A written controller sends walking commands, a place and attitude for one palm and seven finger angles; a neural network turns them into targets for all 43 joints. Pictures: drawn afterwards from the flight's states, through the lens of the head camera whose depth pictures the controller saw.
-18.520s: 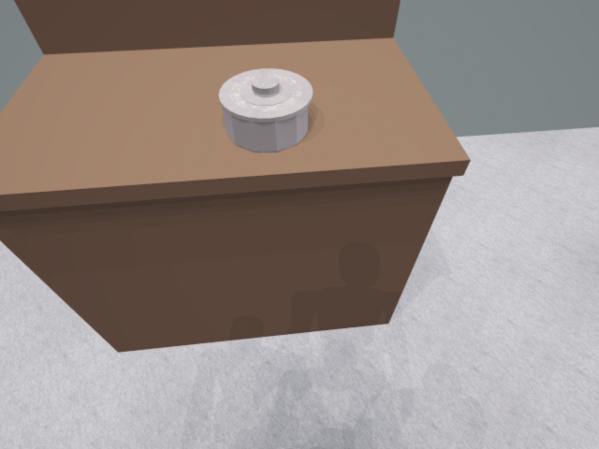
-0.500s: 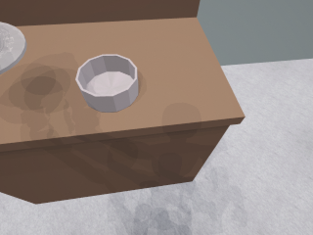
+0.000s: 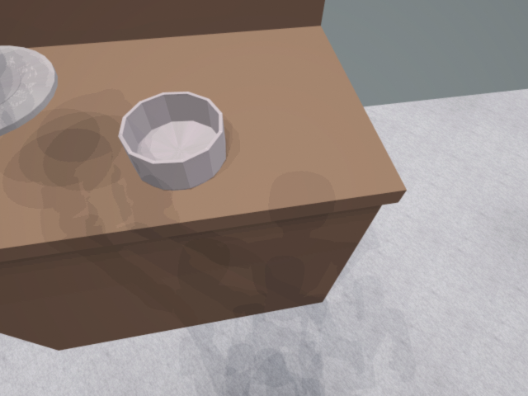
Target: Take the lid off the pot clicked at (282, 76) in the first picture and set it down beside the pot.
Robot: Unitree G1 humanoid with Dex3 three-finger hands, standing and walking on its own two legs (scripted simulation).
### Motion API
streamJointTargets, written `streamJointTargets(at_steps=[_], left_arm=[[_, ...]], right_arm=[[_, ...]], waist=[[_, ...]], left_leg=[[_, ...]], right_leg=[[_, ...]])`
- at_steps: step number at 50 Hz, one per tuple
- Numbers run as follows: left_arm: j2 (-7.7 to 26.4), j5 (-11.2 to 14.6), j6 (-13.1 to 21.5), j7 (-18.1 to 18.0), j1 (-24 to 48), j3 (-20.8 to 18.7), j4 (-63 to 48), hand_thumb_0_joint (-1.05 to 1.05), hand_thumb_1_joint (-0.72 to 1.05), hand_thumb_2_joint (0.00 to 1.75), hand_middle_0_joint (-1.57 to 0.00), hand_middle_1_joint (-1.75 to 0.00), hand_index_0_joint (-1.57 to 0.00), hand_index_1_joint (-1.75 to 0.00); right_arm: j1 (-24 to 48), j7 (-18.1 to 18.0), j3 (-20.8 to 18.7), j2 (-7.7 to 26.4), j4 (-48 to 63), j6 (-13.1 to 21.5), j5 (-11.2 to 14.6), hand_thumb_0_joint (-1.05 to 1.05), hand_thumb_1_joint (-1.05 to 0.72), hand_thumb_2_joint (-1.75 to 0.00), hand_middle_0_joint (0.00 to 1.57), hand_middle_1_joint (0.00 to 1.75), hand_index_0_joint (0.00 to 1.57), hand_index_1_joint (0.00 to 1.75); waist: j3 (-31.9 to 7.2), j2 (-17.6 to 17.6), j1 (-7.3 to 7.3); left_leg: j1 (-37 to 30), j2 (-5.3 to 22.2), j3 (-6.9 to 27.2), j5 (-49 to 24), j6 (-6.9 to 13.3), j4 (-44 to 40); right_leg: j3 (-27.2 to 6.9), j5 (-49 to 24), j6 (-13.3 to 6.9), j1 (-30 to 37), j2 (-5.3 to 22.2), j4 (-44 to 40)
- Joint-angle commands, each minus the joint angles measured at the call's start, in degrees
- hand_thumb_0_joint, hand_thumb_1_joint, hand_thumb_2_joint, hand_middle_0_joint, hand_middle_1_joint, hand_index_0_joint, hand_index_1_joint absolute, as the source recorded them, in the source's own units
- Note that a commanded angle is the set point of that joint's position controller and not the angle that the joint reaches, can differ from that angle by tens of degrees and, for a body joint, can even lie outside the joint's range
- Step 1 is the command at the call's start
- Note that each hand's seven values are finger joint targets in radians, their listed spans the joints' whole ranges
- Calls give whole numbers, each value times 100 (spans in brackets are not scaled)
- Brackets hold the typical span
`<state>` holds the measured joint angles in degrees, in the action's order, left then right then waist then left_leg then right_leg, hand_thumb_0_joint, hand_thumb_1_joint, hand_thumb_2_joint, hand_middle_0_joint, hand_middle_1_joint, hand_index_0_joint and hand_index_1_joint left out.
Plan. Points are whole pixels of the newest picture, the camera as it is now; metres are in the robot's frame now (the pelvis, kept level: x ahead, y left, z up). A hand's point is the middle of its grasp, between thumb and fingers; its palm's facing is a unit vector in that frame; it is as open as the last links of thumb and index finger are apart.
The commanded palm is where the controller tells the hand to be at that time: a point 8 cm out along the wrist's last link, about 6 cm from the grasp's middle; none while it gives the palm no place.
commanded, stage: lower the lid onto the table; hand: left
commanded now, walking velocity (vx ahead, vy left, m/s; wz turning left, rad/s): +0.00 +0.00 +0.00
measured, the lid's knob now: out of the picture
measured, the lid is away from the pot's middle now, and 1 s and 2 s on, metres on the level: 0.22 0.23 0.23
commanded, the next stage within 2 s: none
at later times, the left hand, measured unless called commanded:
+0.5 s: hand out of the picture +0.48 +0.33 +0.20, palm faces -0.39 -0.24 -0.89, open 8.4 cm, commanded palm +0.50 +0.35 +0.28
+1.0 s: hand out of the picture +0.47 +0.34 +0.17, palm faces -0.43 -0.23 -0.87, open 8.4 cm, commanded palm +0.51 +0.35 +0.25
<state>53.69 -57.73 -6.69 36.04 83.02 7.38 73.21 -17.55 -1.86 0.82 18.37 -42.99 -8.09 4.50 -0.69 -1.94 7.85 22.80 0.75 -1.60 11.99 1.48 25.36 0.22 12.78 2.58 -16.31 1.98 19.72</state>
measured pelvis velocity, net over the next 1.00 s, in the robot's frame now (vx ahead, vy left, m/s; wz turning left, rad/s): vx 0.00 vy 0.00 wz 0.00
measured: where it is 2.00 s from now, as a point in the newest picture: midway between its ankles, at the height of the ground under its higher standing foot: outside the picture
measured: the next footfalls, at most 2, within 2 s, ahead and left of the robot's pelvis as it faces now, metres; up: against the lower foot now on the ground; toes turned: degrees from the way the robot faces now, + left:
none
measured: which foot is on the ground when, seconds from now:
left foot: down 0.00-1.00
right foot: down 0.00-1.00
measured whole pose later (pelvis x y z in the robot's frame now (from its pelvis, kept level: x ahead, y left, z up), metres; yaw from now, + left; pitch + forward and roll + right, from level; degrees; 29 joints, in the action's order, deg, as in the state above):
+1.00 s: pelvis +0.00 +0.00 -0.01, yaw +0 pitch +12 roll -2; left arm 54.4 -57.0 -1.4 32.9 75.8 5.7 73.4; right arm -18.6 -2.8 0.6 18.2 -42.5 -8.7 5.0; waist -1.5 -1.3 8.5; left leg 28.7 1.6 -1.1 15.3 1.4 31.8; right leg 0.4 15.5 2.5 -21.5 1.2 24.9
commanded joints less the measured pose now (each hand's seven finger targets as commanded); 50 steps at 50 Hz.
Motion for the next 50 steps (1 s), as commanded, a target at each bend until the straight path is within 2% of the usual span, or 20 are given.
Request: streamJointTargets(at_steps=[1,3,4,8,14,16,18,22,25,28,29,30,34,36,38,40,43,44,49,50], left_arm=[[1669,-135,55,-412,3509,-332,-1769,0,63,90,-83,-117,-74,-113],[1572,-136,74,-439,3422,-302,-1704,0,63,90,-83,-117,-74,-113],[1250,-20,51,-406,3230,-53,-1560,0,63,90,-83,-117,-74,-113],[1665,-111,83,-450,2949,-406,-1344,0,63,90,-83,-117,-74,-113],[1398,1,111,-440,2953,-131,-1427,0,63,90,-83,-117,-74,-113],[1725,-89,137,-458,2981,-394,-1365,0,63,90,-83,-117,-74,-113],[1710,-77,169,-468,2904,-352,-1304,0,63,90,-83,-117,-74,-113],[1492,-35,194,-495,3111,-227,-1590,0,63,90,-83,-117,-74,-113],[1824,-42,281,-517,3067,-536,-1867,0,63,90,-83,-117,-74,-113],[1408,4,273,-503,2865,-252,-1516,0,63,90,-83,-117,-74,-113],[1387,87,288,-500,2714,-252,-1571,0,63,90,-83,-117,-74,-113],[1773,3,313,-525,2801,-579,-1760,0,63,90,-83,-117,-74,-113],[1756,43,403,-544,2389,-546,-1506,0,63,90,-83,-117,-74,-113],[1827,-22,400,-560,2229,-580,-1149,0,63,90,-83,-117,-74,-113],[1986,-33,432,-580,2290,-651,-1298,0,63,90,-83,-117,-74,-113],[2046,-17,473,-608,2722,-686,-1858,0,63,90,-83,-117,-74,-113],[2109,-33,537,-635,2421,-779,-1564,0,63,90,-83,-117,-74,-113],[1890,59,557,-617,2419,-589,-1659,0,63,90,-83,-117,-74,-113],[1436,116,549,-622,2279,-276,-1347,0,63,90,-83,-117,-74,-113],[1684,65,554,-642,2550,-457,-1570,0,63,90,-83,-117,-74,-113]], right_arm=[[-552,-126,-418,1131,314,137,-66,0,-90,-90,20,30,20,30],[-585,-126,-428,1101,310,155,-67,0,-90,-90,20,30,20,30],[-585,-126,-420,1104,273,191,-29,0,-90,-90,20,30,20,30],[-633,-144,-395,1125,281,166,-78,0,-90,-90,20,30,20,30],[-634,-153,-400,1134,227,171,-17,0,-90,-90,20,30,20,30],[-692,-172,-406,1145,232,149,-49,0,-90,-90,20,30,20,30],[-695,-188,-396,1137,239,138,-48,0,-90,-90,20,30,20,30],[-748,-178,-440,1140,207,148,-47,0,-90,-90,20,30,20,30],[-777,-174,-454,1170,221,150,-65,0,-90,-90,20,30,20,30],[-789,-171,-457,1121,190,126,-37,0,-90,-90,20,30,20,30],[-757,-163,-442,1117,218,140,-5,0,-90,-90,20,30,20,30],[-816,-147,-468,1170,228,114,-53,0,-90,-90,20,30,20,30],[-755,-151,-415,1112,285,89,-6,0,-90,-90,20,30,20,30],[-770,-161,-392,1104,285,49,-20,0,-90,-90,20,30,20,30],[-737,-172,-385,1112,340,8,-16,0,-90,-90,20,30,20,30],[-755,-166,-424,1152,327,-1,-23,0,-90,-90,20,30,20,30],[-795,-189,-414,1115,348,5,-21,0,-90,-90,20,30,20,30],[-763,-200,-402,1115,332,24,12,0,-90,-90,20,30,20,30],[-833,-210,-397,1121,256,36,13,0,-90,-90,20,30,20,30],[-878,-203,-432,1168,230,20,-24,0,-90,-90,20,30,20,30]], waist=[[-2847,-770,-36],[-2834,-864,-23],[-2676,-868,3],[-2582,-509,-23],[-2531,-762,26],[-2558,-560,23],[-2580,-565,42],[-2838,-995,57],[-3194,-1061,-19],[-2846,-904,81],[-2898,-968,26],[-3140,-885,-12],[-2953,-800,-17],[-2633,-548,28],[-2686,-523,22],[-3089,-935,-4],[-2968,-789,20],[-3007,-919,36],[-2715,-935,106],[-2887,-957,99]], left_leg=[[-2345,-178,32,-2660,262,216],[-2406,-174,61,-2805,257,260],[-2448,-161,88,-3049,195,258],[-1999,-240,-4,-2297,282,239],[-2199,-188,8,-2835,242,335],[-2039,-205,-25,-2543,296,374],[-1909,-235,-50,-2384,300,357],[-2395,-150,47,-2967,252,490],[-2529,-142,71,-3454,234,607],[-2323,-125,39,-3171,237,601],[-2421,-124,75,-3566,192,641],[-2459,-140,84,-3564,237,708],[-2217,-180,36,-3647,236,756],[-1847,-204,-15,-3126,276,765],[-1707,-238,-37,-2814,289,724],[-2149,-162,30,-3242,266,766],[-2011,-172,28,-3163,282,826],[-2201,-134,56,-3538,244,841],[-2120,-118,88,-3114,206,829],[-2166,-111,116,-2958,221,841]], right_leg=[[219,-1698,-326,91,-440,-23],[227,-1712,-327,25,-462,-16],[285,-1769,-352,-61,-483,-11],[222,-1690,-321,103,-460,0],[253,-1951,-337,-25,-480,51],[212,-1912,-297,38,-475,66],[198,-1934,-294,98,-462,90],[227,-1896,-295,-199,-504,121],[212,-2103,-288,-106,-508,228],[253,-2027,-280,-257,-501,226],[283,-2136,-309,-256,-512,296],[227,-2176,-272,-189,-515,317],[256,-2361,-297,-134,-511,414],[230,-2225,-264,-175,-500,405],[218,-2166,-264,-71,-488,410],[194,-2188,-264,-149,-487,434],[219,-2128,-258,-205,-505,453],[250,-2240,-287,-284,-511,491],[315,-1821,-310,-653,-542,484],[278,-1742,-282,-653,-535,457]])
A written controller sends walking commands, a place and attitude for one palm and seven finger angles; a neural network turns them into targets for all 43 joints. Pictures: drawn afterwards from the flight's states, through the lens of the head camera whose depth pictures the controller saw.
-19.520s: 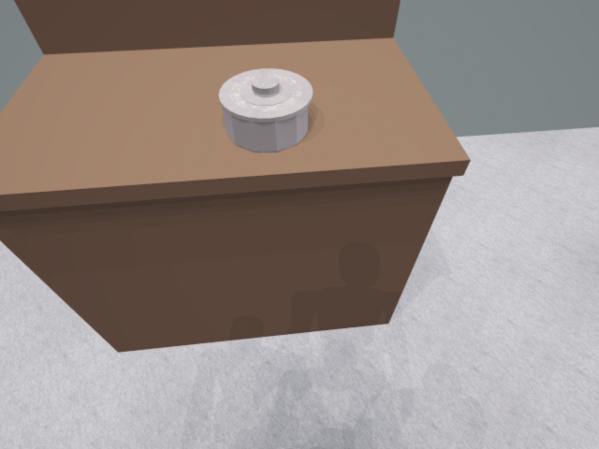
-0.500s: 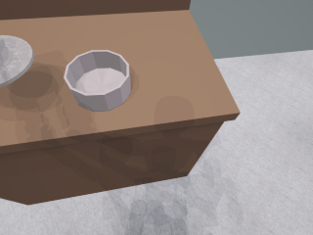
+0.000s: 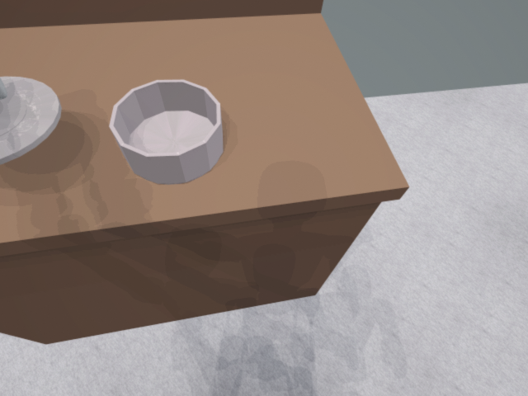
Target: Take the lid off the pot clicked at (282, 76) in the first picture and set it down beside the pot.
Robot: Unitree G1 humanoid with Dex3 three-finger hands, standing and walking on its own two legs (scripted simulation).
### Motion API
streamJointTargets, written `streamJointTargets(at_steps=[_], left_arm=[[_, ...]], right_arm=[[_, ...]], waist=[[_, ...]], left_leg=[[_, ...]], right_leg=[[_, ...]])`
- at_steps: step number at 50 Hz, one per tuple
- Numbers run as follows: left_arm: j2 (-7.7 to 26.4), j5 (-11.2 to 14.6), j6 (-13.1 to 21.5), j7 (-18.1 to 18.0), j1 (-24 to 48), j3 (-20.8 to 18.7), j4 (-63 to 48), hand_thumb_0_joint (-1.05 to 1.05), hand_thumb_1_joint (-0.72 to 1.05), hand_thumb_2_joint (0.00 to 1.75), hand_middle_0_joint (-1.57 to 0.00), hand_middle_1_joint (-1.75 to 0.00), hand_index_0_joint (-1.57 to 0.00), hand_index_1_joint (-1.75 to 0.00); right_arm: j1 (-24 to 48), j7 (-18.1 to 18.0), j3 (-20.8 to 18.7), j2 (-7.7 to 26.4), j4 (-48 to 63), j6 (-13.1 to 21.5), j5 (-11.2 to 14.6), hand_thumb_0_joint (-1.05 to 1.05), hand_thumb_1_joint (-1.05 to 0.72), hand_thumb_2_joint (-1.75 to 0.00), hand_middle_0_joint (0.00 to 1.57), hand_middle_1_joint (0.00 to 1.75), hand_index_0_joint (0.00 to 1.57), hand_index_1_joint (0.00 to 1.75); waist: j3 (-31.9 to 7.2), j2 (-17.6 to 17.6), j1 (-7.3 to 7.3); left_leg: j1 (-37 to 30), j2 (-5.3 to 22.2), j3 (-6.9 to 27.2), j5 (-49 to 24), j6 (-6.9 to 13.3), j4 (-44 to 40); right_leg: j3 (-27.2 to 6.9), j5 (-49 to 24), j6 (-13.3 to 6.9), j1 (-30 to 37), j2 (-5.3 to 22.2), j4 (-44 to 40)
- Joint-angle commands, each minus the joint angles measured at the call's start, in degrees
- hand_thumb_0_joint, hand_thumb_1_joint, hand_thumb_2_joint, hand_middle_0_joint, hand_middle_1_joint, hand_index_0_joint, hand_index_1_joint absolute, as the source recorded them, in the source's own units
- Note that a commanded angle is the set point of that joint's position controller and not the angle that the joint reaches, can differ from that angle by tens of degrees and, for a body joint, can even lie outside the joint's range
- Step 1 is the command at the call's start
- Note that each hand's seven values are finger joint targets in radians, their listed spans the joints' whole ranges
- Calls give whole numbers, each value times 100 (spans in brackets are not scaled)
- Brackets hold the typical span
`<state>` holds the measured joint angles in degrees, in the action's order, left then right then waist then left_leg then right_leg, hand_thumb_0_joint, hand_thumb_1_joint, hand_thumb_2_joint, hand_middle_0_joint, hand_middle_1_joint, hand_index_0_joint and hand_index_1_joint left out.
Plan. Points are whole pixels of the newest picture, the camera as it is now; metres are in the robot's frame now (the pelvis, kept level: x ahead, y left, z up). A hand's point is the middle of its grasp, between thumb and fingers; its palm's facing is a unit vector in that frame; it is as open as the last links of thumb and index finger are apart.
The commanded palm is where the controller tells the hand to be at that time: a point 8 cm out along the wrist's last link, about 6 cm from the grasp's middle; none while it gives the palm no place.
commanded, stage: lower the lid onto the table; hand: left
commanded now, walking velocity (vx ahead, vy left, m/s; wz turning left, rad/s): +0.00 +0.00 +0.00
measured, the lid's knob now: out of the picture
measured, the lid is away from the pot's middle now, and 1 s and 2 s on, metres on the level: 0.23 0.23 0.24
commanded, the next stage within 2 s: open the fingers wide in 1.24 s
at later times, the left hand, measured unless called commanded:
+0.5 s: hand out of the picture +0.46 +0.34 +0.14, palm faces -0.48 -0.22 -0.85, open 8.4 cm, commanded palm +0.51 +0.36 +0.22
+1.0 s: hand out of the picture +0.47 +0.35 +0.11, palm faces -0.50 -0.20 -0.84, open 8.4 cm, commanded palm +0.52 +0.36 +0.18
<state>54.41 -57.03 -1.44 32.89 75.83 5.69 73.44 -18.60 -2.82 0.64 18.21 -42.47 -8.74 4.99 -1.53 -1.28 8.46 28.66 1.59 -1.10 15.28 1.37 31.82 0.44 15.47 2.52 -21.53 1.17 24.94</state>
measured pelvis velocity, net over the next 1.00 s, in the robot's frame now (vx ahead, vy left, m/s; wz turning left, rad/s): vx -0.02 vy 0.02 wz -0.02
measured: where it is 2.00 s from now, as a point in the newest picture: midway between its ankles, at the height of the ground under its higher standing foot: outside the picture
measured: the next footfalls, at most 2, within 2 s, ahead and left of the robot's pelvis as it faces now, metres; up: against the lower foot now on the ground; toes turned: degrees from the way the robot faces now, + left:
none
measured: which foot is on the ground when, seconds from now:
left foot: down 0.00-1.00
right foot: down 0.00-1.00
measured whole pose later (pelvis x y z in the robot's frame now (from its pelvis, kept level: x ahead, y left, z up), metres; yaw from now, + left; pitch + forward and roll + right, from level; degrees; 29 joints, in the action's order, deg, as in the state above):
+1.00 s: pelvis -0.02 +0.02 -0.01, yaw -1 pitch +16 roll -4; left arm 54.9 -58.4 4.8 29.4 74.3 4.8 76.8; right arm -21.2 -4.9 1.2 18.0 -43.2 -7.7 4.6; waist -2.4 -0.9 10.6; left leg 37.9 2.1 -1.1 17.5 2.4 39.7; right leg 0.1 16.8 3.0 -30.2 0.7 31.4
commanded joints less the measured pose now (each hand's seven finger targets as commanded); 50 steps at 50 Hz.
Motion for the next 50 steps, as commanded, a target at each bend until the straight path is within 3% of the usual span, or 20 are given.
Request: streamJointTargets(at_steps=[1,4,8,9,10,14,15,19,23,26,27,30,32,34,35,39,40,44,47,50], left_arm=[[1528,-30,32,-339,3287,-214,-1490,0,63,90,-83,-117,-74,-113],[1317,75,94,-339,3352,-94,-1733,0,63,90,-83,-117,-74,-113],[1594,28,136,-372,3192,-323,-1362,0,63,90,-83,-117,-74,-113],[1509,86,185,-371,3173,-243,-1516,0,63,90,-83,-117,-74,-113],[1840,-6,206,-410,3154,-502,-1455,0,63,90,-83,-117,-74,-113],[1524,-10,251,-436,2958,-225,-1260,0,63,90,-83,-117,-74,-113],[1890,-80,266,-479,3153,-473,-1426,0,63,90,-83,-117,-74,-113],[1468,-16,292,-463,2879,-143,-1092,0,63,90,-83,-117,-74,-113],[1854,-88,335,-517,3103,-346,-1118,0,63,90,-83,-117,-74,-113],[1805,-86,422,-565,3397,-344,-1526,0,63,90,-83,-117,-74,-113],[1536,-41,424,-542,3308,-182,-1424,0,63,90,-83,-117,-74,-113],[1718,-2,457,-527,3051,-382,-1228,0,63,90,-83,-117,-74,-113],[1272,33,425,-502,2871,-58,-841,0,63,90,-83,-117,-74,-113],[1411,62,458,-512,2811,-156,-988,0,63,90,-83,-117,-74,-113],[1768,-34,473,-563,2912,-376,-1055,0,63,90,-83,-117,-74,-113],[1682,-38,576,-605,3155,-288,-1417,0,63,90,-83,-117,-74,-113],[1850,-86,587,-635,3207,-423,-1411,0,63,90,-83,-117,-74,-113],[1950,-45,666,-633,2901,-543,-1316,0,63,90,-83,-117,-74,-113],[1630,-88,599,-645,2915,-307,-1062,0,63,90,-83,-117,-74,-113],[2058,-183,639,-713,2984,-611,-1296,0,63,90,-83,-117,-74,-113]], right_arm=[[-769,-125,-406,1150,189,89,-70,0,-90,-90,20,30,20,30],[-766,-146,-405,1145,154,143,-63,0,-90,-90,20,30,20,30],[-833,-177,-398,1174,120,146,-80,0,-90,-90,20,30,20,30],[-770,-188,-370,1177,126,161,-59,0,-90,-90,20,30,20,30],[-834,-184,-385,1201,131,149,-90,0,-90,-90,20,30,20,30],[-799,-201,-343,1154,146,160,-45,0,-90,-90,20,30,20,30],[-851,-194,-364,1220,132,131,-76,0,-90,-90,20,30,20,30],[-832,-235,-319,1170,158,158,-29,0,-90,-90,20,30,20,30],[-920,-275,-330,1210,142,145,-66,0,-90,-90,20,30,20,30],[-1006,-296,-379,1204,116,181,-82,0,-90,-90,20,30,20,30],[-1025,-296,-389,1181,93,204,-83,0,-90,-90,20,30,20,30],[-1074,-298,-384,1231,39,201,-87,0,-90,-90,20,30,20,30],[-1058,-300,-371,1184,27,204,-70,0,-90,-90,20,30,20,30],[-1014,-302,-327,1214,22,192,-58,0,-90,-90,20,30,20,30],[-1081,-304,-347,1248,24,172,-86,0,-90,-90,20,30,20,30],[-1114,-334,-350,1187,44,184,-77,0,-90,-90,20,30,20,30],[-1181,-326,-383,1227,11,184,-103,0,-90,-90,20,30,20,30],[-1160,-334,-343,1211,72,178,-82,0,-90,-90,20,30,20,30],[-1221,-318,-362,1198,38,145,-84,0,-90,-90,20,30,20,30],[-1267,-311,-361,1229,67,126,-109,0,-90,-90,20,30,20,30]], waist=[[-2756,-1090,57],[-2956,-1249,38],[-2700,-866,76],[-2813,-1038,32],[-2920,-947,-7],[-2639,-936,23],[-2785,-1039,-7],[-2454,-853,62],[-2554,-869,111],[-3014,-1392,82],[-2928,-1383,126],[-2858,-1132,110],[-2425,-1032,207],[-2406,-978,151],[-2626,-1040,120],[-2994,-1337,133],[-3101,-1413,132],[-3085,-1296,111],[-2786,-1305,203],[-3150,-1433,125]], left_leg=[[-2707,-212,74,-3247,234,216],[-3014,-170,130,-3612,180,241],[-2502,-231,70,-2688,251,204],[-2630,-228,59,-3002,219,214],[-2534,-258,73,-2882,238,270],[-2400,-236,48,-2808,211,261],[-2422,-228,83,-2716,205,273],[-2189,-229,60,-2290,196,204],[-1989,-268,34,-1764,249,230],[-2594,-174,161,-2597,183,360],[-2635,-170,161,-2670,190,402],[-2505,-168,171,-2727,176,457],[-2201,-196,143,-2141,193,399],[-2135,-179,113,-2099,187,361],[-2141,-205,126,-2139,192,436],[-2496,-152,178,-2813,146,557],[-2571,-134,196,-2829,138,618],[-2419,-173,161,-2996,133,711],[-2307,-130,229,-2776,107,698],[-2435,-143,230,-3207,89,838]], right_leg=[[263,-1969,-299,-193,-456,-63],[312,-1978,-328,-283,-488,-10],[271,-1768,-299,-241,-463,-42],[290,-1878,-336,-223,-472,30],[249,-1844,-307,-161,-472,42],[300,-1778,-337,-307,-495,96],[257,-1733,-320,-290,-479,84],[316,-1508,-341,-417,-488,108],[258,-1407,-323,-398,-476,103],[278,-1476,-340,-643,-501,151],[287,-1475,-332,-757,-525,147],[292,-1501,-312,-788,-532,204],[315,-1277,-326,-978,-527,174],[327,-1286,-347,-888,-521,231],[273,-1350,-334,-828,-518,251],[310,-1518,-341,-922,-548,353],[283,-1481,-316,-978,-546,344],[296,-1606,-316,-934,-560,447],[339,-1412,-318,-1233,-558,432],[302,-1583,-313,-1144,-569,521]])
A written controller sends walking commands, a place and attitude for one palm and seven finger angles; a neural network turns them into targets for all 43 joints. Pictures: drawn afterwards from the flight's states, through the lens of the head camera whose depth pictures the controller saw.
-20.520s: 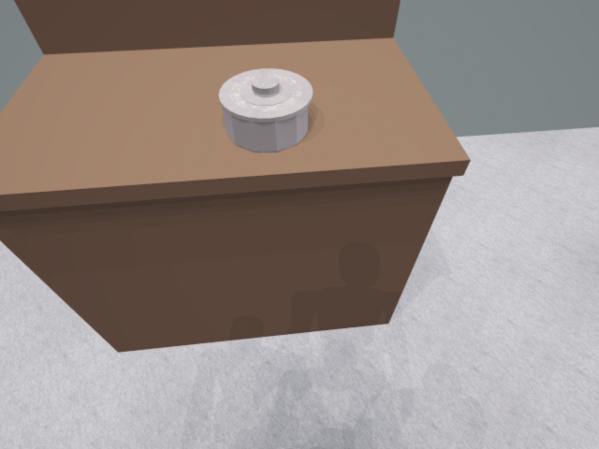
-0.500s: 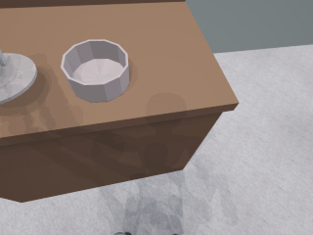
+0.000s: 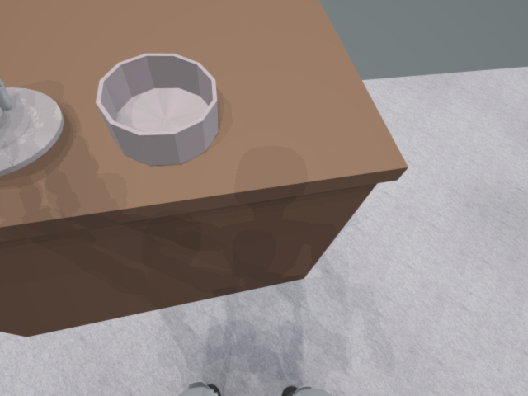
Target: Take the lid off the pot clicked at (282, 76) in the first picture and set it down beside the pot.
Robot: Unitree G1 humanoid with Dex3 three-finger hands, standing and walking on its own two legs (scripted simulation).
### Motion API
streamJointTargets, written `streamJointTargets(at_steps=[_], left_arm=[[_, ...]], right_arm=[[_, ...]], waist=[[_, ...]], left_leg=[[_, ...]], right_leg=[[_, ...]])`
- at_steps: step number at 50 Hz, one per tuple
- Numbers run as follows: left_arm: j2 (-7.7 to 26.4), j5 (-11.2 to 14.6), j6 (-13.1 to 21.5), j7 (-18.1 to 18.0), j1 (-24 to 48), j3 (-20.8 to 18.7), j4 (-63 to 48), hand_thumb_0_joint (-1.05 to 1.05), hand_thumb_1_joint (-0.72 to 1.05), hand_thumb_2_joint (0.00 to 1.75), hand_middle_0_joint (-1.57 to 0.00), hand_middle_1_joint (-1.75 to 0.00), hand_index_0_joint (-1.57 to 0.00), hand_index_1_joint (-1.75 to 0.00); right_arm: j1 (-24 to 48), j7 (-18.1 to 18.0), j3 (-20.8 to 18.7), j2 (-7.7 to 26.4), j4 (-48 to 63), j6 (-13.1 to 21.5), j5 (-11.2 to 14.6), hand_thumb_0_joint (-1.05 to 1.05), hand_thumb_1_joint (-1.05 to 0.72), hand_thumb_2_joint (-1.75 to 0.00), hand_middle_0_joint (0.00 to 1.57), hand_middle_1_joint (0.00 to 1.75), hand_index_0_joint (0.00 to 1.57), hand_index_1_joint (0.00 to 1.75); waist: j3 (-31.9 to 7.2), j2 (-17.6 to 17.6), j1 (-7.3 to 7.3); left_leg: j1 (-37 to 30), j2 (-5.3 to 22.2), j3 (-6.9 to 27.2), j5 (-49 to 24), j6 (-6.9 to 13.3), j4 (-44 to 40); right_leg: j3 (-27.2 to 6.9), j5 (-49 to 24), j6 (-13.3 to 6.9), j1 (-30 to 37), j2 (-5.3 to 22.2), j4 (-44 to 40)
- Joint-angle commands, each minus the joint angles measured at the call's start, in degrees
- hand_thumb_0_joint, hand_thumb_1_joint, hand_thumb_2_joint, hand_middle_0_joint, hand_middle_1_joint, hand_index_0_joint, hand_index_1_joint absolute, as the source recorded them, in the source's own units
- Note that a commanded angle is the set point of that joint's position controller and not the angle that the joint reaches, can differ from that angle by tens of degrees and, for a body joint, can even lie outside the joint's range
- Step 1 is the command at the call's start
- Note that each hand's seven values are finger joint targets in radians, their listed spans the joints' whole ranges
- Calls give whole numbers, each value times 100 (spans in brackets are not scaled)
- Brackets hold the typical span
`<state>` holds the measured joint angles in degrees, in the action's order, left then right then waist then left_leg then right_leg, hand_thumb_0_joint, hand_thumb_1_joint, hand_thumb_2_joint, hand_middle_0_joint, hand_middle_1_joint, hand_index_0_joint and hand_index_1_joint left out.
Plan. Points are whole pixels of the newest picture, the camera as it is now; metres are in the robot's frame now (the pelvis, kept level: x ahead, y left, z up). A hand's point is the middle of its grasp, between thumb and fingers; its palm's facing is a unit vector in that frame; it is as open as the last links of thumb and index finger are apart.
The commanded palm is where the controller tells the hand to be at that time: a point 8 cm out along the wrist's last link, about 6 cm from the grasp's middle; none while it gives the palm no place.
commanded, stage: lower the lid onto the table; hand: left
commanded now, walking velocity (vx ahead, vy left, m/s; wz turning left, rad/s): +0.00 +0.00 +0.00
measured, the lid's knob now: out of the picture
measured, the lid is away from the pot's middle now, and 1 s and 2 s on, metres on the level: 0.23 0.24 0.24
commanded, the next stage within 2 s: open the fingers wide in 0.24 s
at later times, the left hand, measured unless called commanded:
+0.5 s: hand out of the picture +0.47 +0.34 +0.10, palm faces -0.44 -0.15 -0.88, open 8.4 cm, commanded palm +0.50 +0.34 +0.18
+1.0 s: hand out of the picture +0.47 +0.34 +0.12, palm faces -0.43 -0.12 -0.90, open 8.7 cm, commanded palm +0.49 +0.34 +0.18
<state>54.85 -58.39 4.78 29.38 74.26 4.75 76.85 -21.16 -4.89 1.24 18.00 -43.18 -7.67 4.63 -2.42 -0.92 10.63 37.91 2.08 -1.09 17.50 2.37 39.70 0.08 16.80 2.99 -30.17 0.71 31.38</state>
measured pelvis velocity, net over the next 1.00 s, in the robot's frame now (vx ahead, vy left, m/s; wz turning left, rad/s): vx -0.01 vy -0.01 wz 0.01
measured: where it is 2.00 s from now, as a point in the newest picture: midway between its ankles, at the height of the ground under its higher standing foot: outside the picture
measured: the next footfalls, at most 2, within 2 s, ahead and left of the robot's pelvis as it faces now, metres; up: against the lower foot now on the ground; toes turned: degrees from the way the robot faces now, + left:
none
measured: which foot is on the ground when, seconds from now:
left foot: down 0.00-1.00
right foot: down 0.00-1.00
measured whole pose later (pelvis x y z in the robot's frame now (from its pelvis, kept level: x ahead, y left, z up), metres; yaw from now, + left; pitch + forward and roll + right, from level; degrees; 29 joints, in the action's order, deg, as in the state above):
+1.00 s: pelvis -0.01 -0.01 +0.00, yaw +0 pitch +15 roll -3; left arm 53.4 -58.0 8.3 23.4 66.4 2.5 70.1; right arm -19.8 -5.2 0.7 18.0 -41.0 -11.1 4.7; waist -2.8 -1.3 8.9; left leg 38.4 1.9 -0.8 16.8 2.0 39.9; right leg 0.2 17.2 2.6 -31.4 0.8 33.2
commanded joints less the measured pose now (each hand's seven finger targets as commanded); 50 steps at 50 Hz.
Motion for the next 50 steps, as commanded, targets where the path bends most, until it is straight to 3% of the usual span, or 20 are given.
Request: streamJointTargets(at_steps=[1,6,9,10,14,16,17,18,19,21,23,24,27,29,33,37,43,46,49,50], left_arm=[[1828,-54,6,-360,3074,-400,-1482,0,63,90,-83,-117,-74,-113],[1970,-7,7,-370,2848,-495,-1207,0,63,90,-83,-117,-74,-113],[1822,9,57,-367,2859,-349,-1291,0,63,90,-83,-117,-74,-113],[2151,-55,69,-414,2940,-559,-1377,0,63,90,-83,-117,-74,-113],[1632,8,108,-392,2808,-223,-1281,0,63,90,-83,-117,-74,-113],[1899,-54,72,-433,2987,-413,-1395,0,63,90,-83,-117,-74,-113],[1545,80,122,-423,1702,-686,-1939,0,63,90,-83,-117,-74,-113],[1942,24,444,-573,1517,-1184,-3073,0,62,88,-81,-116,-73,-113],[1849,-7,610,-627,1199,-1191,-2916,0,61,86,-80,-116,-71,-113],[1513,114,603,-611,1230,-971,-2443,0,59,82,-77,-116,-69,-113],[1713,317,398,-683,1588,-1024,-2126,0,57,78,-74,-115,-67,-112],[2044,297,411,-763,1819,-1218,-2373,0,56,77,-72,-115,-65,-112],[2070,-12,441,-966,2104,-1088,-2459,0,51,75,-69,-113,-62,-111],[1944,-18,454,-978,1857,-1034,-2331,0,48,74,-66,-112,-60,-110],[1337,140,301,-903,1951,-554,-1991,0,41,73,-61,-109,-56,-107],[1538,202,382,-858,2227,-632,-2218,0,34,71,-57,-105,-52,-104],[1293,167,343,-823,1685,-450,-1496,0,24,69,-50,-100,-47,-99],[1388,33,339,-847,1758,-483,-1706,0,18,68,-47,-97,-44,-96],[1493,123,384,-808,1740,-677,-2036,0,12,68,-44,-93,-42,-93],[1815,118,399,-826,1740,-926,-2128,0,11,68,-43,-92,-41,-92]], right_arm=[[-1015,-105,-426,1202,161,27,-64,0,-90,-90,20,30,20,30],[-1035,-123,-398,1221,169,0,-60,0,-90,-90,20,30,20,30],[-998,-132,-370,1200,171,3,-40,0,-90,-90,20,30,20,30],[-1044,-135,-380,1233,155,-21,-69,0,-90,-90,20,30,20,30],[-1045,-151,-357,1168,147,15,-42,0,-90,-90,20,30,20,30],[-1106,-151,-391,1204,150,-35,-76,0,-90,-90,20,30,20,30],[-987,-11,-503,1051,517,-44,-39,0,-90,-90,20,30,20,30],[-990,10,-574,1066,564,-163,-157,0,-90,-90,20,30,20,30],[-912,1,-540,1042,561,-202,-184,0,-90,-90,20,30,20,30],[-802,11,-551,1012,544,-314,-156,0,-90,-90,20,30,20,30],[-762,-26,-516,1099,529,-384,-101,0,-90,-90,20,30,20,30],[-737,-68,-479,1144,543,-379,-95,0,-90,-90,20,30,20,30],[-824,-104,-463,1071,492,-320,-121,0,-90,-90,20,30,20,30],[-762,-106,-423,1063,486,-293,-83,0,-90,-90,20,30,20,30],[-701,-111,-457,1065,477,-282,-84,0,-90,-90,20,30,20,30],[-705,-176,-460,1083,433,-235,-84,0,-90,-90,20,30,20,30],[-644,-167,-398,1096,368,-253,-41,0,-90,-90,20,30,20,30],[-687,-134,-422,1090,401,-282,-50,0,-90,-90,20,30,20,30],[-701,-124,-465,1094,453,-302,-48,0,-90,-90,20,30,20,30],[-744,-114,-498,1115,479,-319,-61,0,-90,-90,20,30,20,30]], waist=[[-3009,-1480,-51],[-2831,-1021,15],[-2778,-1154,12],[-2869,-1261,-15],[-2709,-1409,44],[-2936,-1440,48],[-3478,-1693,-461],[-3784,-1667,-479],[-3874,-1897,-532],[-2976,-1321,-257],[-2396,-703,-105],[-2443,-871,-188],[-2769,-1586,-185],[-2733,-1568,-237],[-2463,-983,-35],[-2738,-1087,-50],[-2059,-744,-59],[-2406,-1067,-148],[-2796,-947,-210],[-3043,-978,-267]], left_leg=[[-3355,-206,231,-3453,-4,80],[-2900,-235,159,-2893,68,100],[-2905,-227,156,-2835,49,90],[-2894,-224,158,-2782,56,132],[-3046,-161,231,-2899,8,143],[-3060,-171,267,-2938,18,210],[-3420,-234,331,-3867,-86,234],[-3796,-71,374,-4605,-199,299],[-4017,-86,359,-5187,-249,424],[-3373,-109,351,-3982,-116,345],[-2521,-223,210,-2188,108,20],[-2515,-244,166,-2083,118,-73],[-3100,-201,337,-2694,8,-27],[-3175,-158,334,-2840,-54,-75],[-2859,-197,267,-1889,48,-211],[-3028,-221,253,-1898,79,-228],[-2449,-241,180,-1648,49,-294],[-2721,-245,147,-2156,20,-194],[-2945,-235,136,-2670,38,-143],[-3005,-258,140,-2763,43,-96]], right_leg=[[349,-1710,-362,-358,-533,-123],[333,-1696,-319,-261,-510,-58],[357,-1571,-347,-379,-531,-15],[324,-1572,-336,-353,-517,-13],[402,-1364,-365,-693,-547,21],[365,-1426,-355,-654,-538,26],[451,-1678,-443,-380,-562,169],[455,-1757,-453,-466,-566,166],[432,-1797,-476,-592,-607,239],[399,-1313,-407,-890,-575,72],[310,-1111,-381,-468,-482,-122],[314,-1134,-426,-304,-458,-111],[369,-1038,-474,-617,-503,-113],[394,-1008,-485,-581,-511,-94],[339,-921,-436,-520,-457,-234],[308,-1000,-432,-396,-448,-252],[333,-973,-443,-439,-443,-206],[307,-1162,-463,-395,-455,-140],[316,-1468,-449,-149,-471,-103],[274,-1557,-426,-45,-467,-101]])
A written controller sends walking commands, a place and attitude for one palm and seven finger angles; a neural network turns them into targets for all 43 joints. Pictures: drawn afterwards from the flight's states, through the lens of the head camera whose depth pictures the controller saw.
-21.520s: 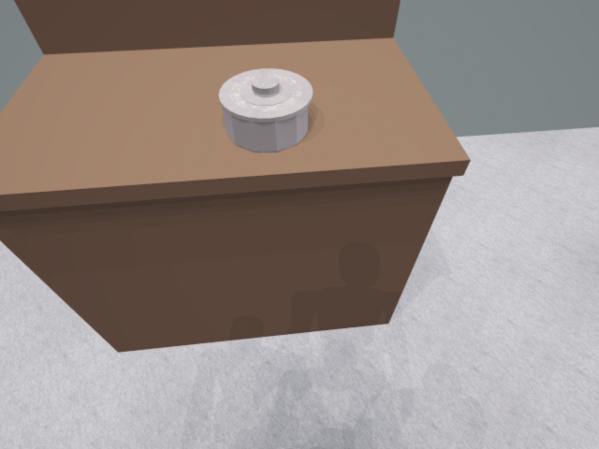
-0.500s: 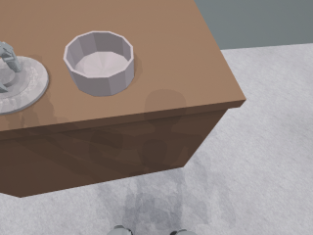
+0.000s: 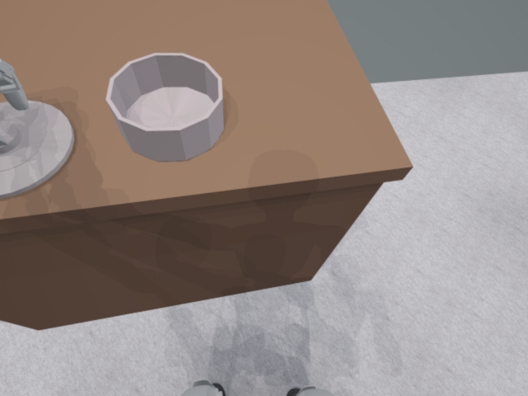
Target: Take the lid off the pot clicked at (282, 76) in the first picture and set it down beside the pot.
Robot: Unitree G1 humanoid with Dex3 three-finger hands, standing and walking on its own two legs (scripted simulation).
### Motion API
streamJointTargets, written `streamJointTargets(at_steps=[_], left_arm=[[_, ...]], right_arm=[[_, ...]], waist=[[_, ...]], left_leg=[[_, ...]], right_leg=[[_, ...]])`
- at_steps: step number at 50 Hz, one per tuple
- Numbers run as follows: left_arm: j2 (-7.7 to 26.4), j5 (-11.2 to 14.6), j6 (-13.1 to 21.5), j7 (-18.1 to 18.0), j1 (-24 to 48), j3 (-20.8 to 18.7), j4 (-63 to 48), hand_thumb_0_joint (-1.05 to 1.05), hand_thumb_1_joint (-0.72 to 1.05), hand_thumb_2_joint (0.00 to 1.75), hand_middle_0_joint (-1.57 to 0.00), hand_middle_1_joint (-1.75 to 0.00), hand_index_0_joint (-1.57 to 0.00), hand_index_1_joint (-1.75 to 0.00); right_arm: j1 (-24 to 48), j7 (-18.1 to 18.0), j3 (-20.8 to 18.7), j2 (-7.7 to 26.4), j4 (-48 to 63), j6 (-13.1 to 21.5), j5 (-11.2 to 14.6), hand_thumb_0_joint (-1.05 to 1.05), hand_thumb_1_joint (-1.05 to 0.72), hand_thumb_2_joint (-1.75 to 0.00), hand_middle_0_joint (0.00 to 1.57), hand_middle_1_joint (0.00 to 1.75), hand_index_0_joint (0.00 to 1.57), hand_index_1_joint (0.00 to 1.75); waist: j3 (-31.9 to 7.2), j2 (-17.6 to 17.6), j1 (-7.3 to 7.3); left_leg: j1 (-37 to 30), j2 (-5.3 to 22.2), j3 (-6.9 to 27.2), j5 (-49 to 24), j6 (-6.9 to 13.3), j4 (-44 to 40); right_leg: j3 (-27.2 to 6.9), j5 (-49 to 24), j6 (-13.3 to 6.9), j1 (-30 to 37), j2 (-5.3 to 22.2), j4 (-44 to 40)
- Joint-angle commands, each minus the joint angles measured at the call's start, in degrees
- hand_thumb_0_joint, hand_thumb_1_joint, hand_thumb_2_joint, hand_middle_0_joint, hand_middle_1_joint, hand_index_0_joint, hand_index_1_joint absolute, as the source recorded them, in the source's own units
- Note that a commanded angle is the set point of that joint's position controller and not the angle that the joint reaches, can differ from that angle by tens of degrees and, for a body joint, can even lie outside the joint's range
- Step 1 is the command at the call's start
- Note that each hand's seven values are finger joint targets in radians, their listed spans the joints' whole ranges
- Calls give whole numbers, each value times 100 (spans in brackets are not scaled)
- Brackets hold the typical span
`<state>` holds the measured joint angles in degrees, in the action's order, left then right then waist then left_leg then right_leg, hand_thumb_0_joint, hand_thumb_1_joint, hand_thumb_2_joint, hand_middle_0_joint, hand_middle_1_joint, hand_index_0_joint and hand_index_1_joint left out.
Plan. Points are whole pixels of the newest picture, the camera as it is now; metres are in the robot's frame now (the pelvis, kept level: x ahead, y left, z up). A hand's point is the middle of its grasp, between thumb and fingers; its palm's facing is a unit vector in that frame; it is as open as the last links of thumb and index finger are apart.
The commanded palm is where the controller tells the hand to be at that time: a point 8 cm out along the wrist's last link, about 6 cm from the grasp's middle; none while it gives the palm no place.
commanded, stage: open the fingers wide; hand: left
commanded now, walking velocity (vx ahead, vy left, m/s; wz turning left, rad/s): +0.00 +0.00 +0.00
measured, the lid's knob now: out of the picture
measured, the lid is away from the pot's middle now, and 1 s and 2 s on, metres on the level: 0.24 0.24 0.24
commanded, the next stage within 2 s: raise the empty hand in 0.44 s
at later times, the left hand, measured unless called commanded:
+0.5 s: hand out of the picture +0.47 +0.34 +0.13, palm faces -0.42 -0.12 -0.90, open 11.0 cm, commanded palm +0.50 +0.34 +0.18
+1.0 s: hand out of the picture +0.48 +0.34 +0.17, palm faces -0.37 -0.13 -0.92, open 11.1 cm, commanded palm +0.50 +0.34 +0.23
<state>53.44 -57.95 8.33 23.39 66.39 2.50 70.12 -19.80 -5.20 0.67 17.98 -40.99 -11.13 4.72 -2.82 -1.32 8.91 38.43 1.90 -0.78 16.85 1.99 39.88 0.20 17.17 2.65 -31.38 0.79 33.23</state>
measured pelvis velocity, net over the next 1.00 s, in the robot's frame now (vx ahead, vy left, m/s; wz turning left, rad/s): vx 0.00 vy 0.00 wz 0.00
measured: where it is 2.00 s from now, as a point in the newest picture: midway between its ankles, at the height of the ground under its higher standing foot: outside the picture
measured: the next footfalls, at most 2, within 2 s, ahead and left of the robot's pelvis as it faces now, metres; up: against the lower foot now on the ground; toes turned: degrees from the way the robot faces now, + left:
none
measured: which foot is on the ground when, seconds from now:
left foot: down 0.00-1.00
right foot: down 0.00-1.00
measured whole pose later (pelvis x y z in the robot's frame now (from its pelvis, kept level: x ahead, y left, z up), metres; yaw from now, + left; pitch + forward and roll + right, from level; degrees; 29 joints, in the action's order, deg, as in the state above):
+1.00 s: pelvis +0.00 +0.00 +0.01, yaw +0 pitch +13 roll -3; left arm 53.2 -56.3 6.2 25.9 68.7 4.3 68.5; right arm -19.9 -5.0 0.7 17.6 -41.1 -11.8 5.5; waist -3.4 -1.5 8.2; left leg 34.0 1.4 -1.0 16.3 2.2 37.2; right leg 0.0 16.4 2.8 -26.9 1.3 30.3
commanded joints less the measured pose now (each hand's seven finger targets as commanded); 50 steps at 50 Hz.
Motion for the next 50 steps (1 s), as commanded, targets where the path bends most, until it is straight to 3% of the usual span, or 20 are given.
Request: streamJointTargets(at_steps=[1,4,6,9,14,18,19,23,24,25,28,30,34,36,39,41,45,48,49,50], left_arm=[[1871,92,39,-220,2460,-644,-1395,0,9,68,-42,-91,-40,-91],[1653,135,25,-207,2245,-532,-1228,0,3,67,-39,-88,-38,-88],[1789,70,-58,-242,2077,-576,-899,0,-1,67,-37,-85,-37,-85],[1738,43,-21,-263,2238,-549,-1455,0,-3,68,-36,-83,-36,-83],[2123,143,21,-243,2034,-943,-1534,0,-4,70,-37,-82,-37,-82],[1880,113,-66,-227,1876,-706,-1182,0,-4,71,-38,-81,-38,-81],[1778,103,-33,-212,1892,-606,-1316,0,-5,72,-38,-80,-38,-80],[1642,131,-49,-178,2139,-471,-1405,0,-5,73,-38,-80,-38,-80],[1541,187,9,-154,2160,-455,-1609,0,-5,73,-38,-80,-38,-80],[1704,175,13,-159,2177,-569,-1591,0,-5,73,-38,-80,-38,-80],[1669,232,43,-155,2318,-575,-1698,0,-5,73,-38,-80,-38,-80],[1852,213,81,-195,2405,-709,-1849,0,-5,73,-38,-80,-38,-80],[1815,197,-9,-212,2239,-645,-1452,0,-5,73,-38,-80,-38,-80],[1520,154,-130,-198,2399,-285,-1185,0,-5,73,-38,-80,-38,-80],[1661,136,-157,-154,2574,-366,-1416,0,-5,73,-38,-80,-38,-80],[1476,143,-203,-88,2792,-154,-1307,0,-5,73,-38,-80,-38,-80],[1789,183,-159,-14,2925,-431,-1558,0,-5,73,-38,-80,-38,-80],[1318,198,-267,57,2756,-47,-1076,0,-5,73,-38,-80,-38,-80],[1254,204,-247,82,2808,-2,-1210,0,-5,73,-38,-80,-38,-80],[1455,138,-286,64,2772,-148,-1129,0,-5,73,-38,-80,-38,-80]], right_arm=[[-874,-87,-445,1088,291,13,-64,0,-90,-90,20,30,20,30],[-882,-75,-421,1081,272,-5,-33,0,-90,-90,20,30,20,30],[-859,-78,-400,1096,276,-21,-39,0,-90,-90,20,30,20,30],[-833,-54,-414,1085,334,-28,-28,0,-90,-90,20,30,20,30],[-833,-73,-434,1081,398,-55,-28,0,-90,-90,20,30,20,30],[-794,-63,-429,1064,381,-76,-25,0,-90,-90,20,30,20,30],[-769,-55,-412,1062,390,-68,-1,0,-90,-90,20,30,20,30],[-735,-57,-444,1072,361,-87,-20,0,-90,-90,20,30,20,30],[-755,-52,-456,1058,365,-68,-10,0,-90,-90,20,30,20,30],[-772,-49,-478,1083,360,-78,-34,0,-90,-90,20,30,20,30],[-722,-55,-486,1061,360,-81,-28,0,-90,-90,20,30,20,30],[-708,-52,-475,1078,344,-75,-34,0,-90,-90,20,30,20,30],[-633,-71,-393,1070,358,-45,0,0,-90,-90,20,30,20,30],[-612,-73,-373,1065,321,-39,5,0,-90,-90,20,30,20,30],[-618,-84,-372,1095,336,-8,9,0,-90,-90,20,30,20,30],[-654,-93,-389,1082,299,10,-2,0,-90,-90,20,30,20,30],[-693,-96,-417,1117,283,34,-10,0,-90,-90,20,30,20,30],[-675,-73,-385,1085,253,15,17,0,-90,-90,20,30,20,30],[-669,-60,-378,1097,224,28,38,0,-90,-90,20,30,20,30],[-687,-50,-393,1119,252,19,15,0,-90,-90,20,30,20,30]], waist=[[-2950,-973,-58],[-2597,-726,-32],[-2219,-535,-7],[-2516,-977,-117],[-2857,-735,-144],[-2378,-569,-62],[-2376,-761,-94],[-2312,-811,-9],[-2417,-875,-52],[-2565,-880,-59],[-2579,-860,-37],[-2759,-1055,-97],[-2414,-786,-95],[-2087,-801,-8],[-2329,-771,-76],[-2326,-789,11],[-2695,-837,-60],[-2047,-668,2],[-2102,-747,-41],[-2153,-705,-66]], left_leg=[[-3067,-246,110,-2861,82,-86],[-2905,-241,80,-2882,79,-129],[-2535,-274,42,-2303,103,-180],[-2867,-265,31,-2721,77,-202],[-2906,-276,2,-3037,130,-127],[-2591,-293,-25,-2485,136,-182],[-2708,-289,-34,-2659,116,-194],[-2767,-260,14,-2345,116,-216],[-3004,-237,44,-2738,109,-205],[-3077,-244,49,-2668,117,-162],[-3054,-241,88,-2623,119,-185],[-3236,-231,106,-2875,99,-158],[-2878,-275,39,-2472,123,-272],[-2682,-279,43,-2036,103,-357],[-2887,-273,55,-2056,114,-422],[-2930,-272,83,-1902,125,-431],[-3191,-263,87,-2364,137,-400],[-2856,-264,94,-2059,92,-513],[-3001,-227,83,-2294,70,-550],[-2968,-256,86,-2228,86,-506]], right_leg=[[277,-1666,-393,32,-476,-284],[310,-1652,-383,-5,-492,-290],[292,-1486,-375,-22,-476,-323],[284,-1614,-424,47,-481,-302],[263,-1991,-380,371,-472,-268],[255,-1748,-365,219,-463,-333],[267,-1735,-391,172,-468,-321],[267,-1526,-386,22,-455,-384],[295,-1597,-406,12,-471,-356],[258,-1570,-382,-8,-466,-369],[279,-1552,-386,19,-460,-387],[263,-1601,-395,26,-459,-369],[276,-1549,-406,203,-449,-415],[286,-1340,-410,73,-430,-474],[287,-1331,-430,225,-441,-505],[281,-1252,-406,126,-436,-559],[266,-1509,-395,302,-448,-557],[324,-1299,-400,151,-454,-617],[349,-1336,-416,187,-456,-601],[302,-1336,-404,203,-458,-604]])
